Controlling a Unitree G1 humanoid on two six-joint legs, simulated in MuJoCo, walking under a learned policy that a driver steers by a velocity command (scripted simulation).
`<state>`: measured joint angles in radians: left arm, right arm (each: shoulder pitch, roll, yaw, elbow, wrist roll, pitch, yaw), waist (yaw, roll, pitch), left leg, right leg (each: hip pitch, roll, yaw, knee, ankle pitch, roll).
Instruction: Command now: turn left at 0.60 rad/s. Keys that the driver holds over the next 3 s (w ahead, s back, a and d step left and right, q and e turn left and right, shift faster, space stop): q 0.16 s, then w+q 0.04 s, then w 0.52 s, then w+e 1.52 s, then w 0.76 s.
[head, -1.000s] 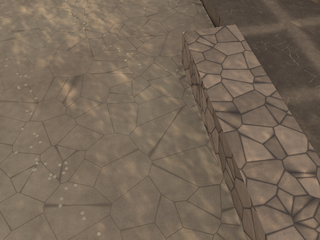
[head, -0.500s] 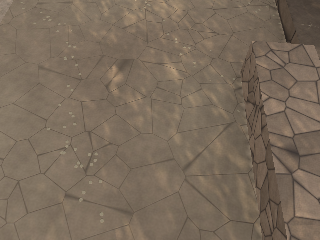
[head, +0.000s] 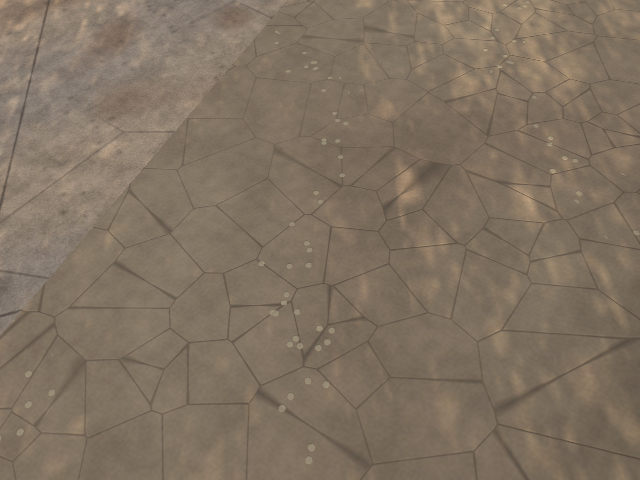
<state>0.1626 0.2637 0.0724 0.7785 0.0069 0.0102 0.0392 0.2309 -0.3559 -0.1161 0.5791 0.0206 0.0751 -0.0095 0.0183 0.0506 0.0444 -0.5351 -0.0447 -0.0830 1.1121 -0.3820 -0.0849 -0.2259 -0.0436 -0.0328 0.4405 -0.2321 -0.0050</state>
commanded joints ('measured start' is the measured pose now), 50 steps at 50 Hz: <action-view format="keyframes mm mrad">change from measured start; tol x32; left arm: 1 16 200 50 -58 0 2 6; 50 98 188 19 -37 -26 -100 -38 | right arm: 1 -100 -31 3 -126 -1 -13 7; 39 291 46 55 76 -21 -142 -7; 50 -54 3 56 3 -29 -173 -2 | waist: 1 44 -230 -79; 10 -24 -206 -126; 13 -90 265 -153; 33 -95 60 61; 39 44 -361 -398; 50 -3 -109 -17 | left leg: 1 -105 47 42 -108 -5 -20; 10 320 24 166 -625 134 108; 13 613 434 -583 -849 -8 414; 23 514 248 -169 -971 172 284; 37 494 214 -15 -574 800 212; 40 -185 6 -70 194 -169 89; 50 -57 127 24 -304 253 34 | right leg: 1 219 -233 146 -112 390 -213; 10 52 -254 16 2 134 -118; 14 -608 -25 70 719 -348 7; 34 -390 5 25 81 159 -22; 37 18 71 -37 64 151 -98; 39 586 -313 714 -59 -157 -333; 50 -12 -98 293 -286 183 -257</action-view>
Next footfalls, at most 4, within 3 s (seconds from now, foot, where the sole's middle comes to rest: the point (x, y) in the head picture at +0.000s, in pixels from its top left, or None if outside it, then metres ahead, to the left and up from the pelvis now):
0.22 left None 0.02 0.15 -0.78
0.74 right None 0.37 -0.01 -0.78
1.24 left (254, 416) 0.60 0.24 -0.78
1.74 right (389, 318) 0.85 -0.06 -0.78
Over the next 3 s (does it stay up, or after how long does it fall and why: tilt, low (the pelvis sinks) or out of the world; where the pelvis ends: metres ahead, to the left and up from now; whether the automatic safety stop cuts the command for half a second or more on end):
stays up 1.25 -0.31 0.01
